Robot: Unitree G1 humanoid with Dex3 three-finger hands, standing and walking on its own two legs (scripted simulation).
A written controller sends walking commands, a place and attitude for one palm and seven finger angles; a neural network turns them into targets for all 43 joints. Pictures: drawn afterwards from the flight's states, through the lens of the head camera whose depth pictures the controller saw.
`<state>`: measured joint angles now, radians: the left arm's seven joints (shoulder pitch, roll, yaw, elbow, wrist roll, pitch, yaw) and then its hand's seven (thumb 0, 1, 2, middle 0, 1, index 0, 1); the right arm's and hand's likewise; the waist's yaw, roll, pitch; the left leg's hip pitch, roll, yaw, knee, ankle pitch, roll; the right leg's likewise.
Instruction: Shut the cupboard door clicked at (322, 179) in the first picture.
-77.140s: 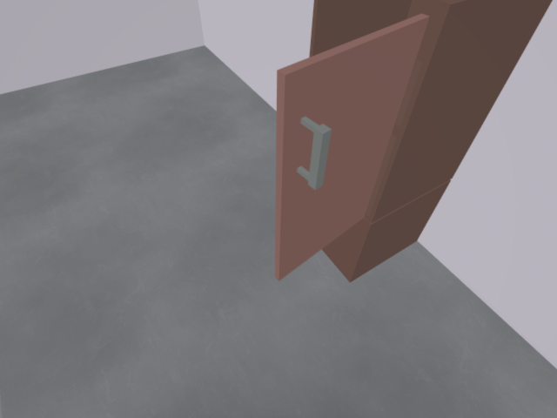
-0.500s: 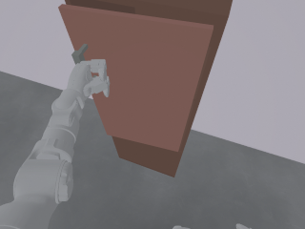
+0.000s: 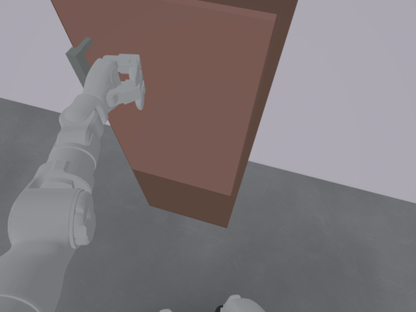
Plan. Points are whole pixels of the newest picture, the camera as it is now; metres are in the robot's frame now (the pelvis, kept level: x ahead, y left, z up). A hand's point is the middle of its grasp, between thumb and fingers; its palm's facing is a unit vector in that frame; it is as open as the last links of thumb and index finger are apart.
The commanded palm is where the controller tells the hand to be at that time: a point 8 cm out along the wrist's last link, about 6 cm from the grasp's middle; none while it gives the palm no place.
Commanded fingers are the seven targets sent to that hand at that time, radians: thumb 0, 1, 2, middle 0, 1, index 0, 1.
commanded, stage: push the door shut along its arc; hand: left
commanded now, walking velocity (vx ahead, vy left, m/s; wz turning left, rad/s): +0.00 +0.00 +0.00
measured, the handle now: (93, 74) +0.55 +0.17 +0.12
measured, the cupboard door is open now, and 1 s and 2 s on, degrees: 0 0 0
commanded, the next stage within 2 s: pull the fist back off the door in 0.28 s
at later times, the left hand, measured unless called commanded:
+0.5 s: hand (140, 88) +0.50 +0.08 +0.13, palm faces -0.20 -0.98 +0.04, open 2.8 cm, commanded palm +0.53 +0.10 +0.13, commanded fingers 0.00 0.90 0.90 -1.30 -1.50 -1.30 -1.50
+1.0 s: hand (154, 90) +0.49 +0.05 +0.13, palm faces +0.04 -1.00 +0.02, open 3.1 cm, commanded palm +0.45 +0.10 +0.13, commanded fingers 0.00 0.90 0.90 -1.30 -1.50 -1.30 -1.50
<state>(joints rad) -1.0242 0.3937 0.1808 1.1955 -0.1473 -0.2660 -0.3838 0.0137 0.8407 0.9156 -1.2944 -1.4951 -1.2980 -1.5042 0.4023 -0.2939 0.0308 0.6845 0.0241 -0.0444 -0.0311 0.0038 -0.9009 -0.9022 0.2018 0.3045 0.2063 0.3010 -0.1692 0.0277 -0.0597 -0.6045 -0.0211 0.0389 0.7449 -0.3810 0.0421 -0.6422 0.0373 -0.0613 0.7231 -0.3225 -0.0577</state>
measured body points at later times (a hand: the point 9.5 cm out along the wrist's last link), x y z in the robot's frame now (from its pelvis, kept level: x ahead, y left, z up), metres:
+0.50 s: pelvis -0.02 +0.00 -0.01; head +0.09 +0.00 +0.43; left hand +0.51 +0.13 +0.13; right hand +0.01 -0.28 -0.13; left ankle -0.02 +0.09 -0.71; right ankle +0.01 -0.08 -0.71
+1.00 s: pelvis -0.03 +0.00 -0.01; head +0.05 -0.01 +0.44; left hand +0.49 +0.11 +0.13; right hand -0.05 -0.26 -0.13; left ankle -0.02 +0.09 -0.71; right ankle +0.01 -0.08 -0.71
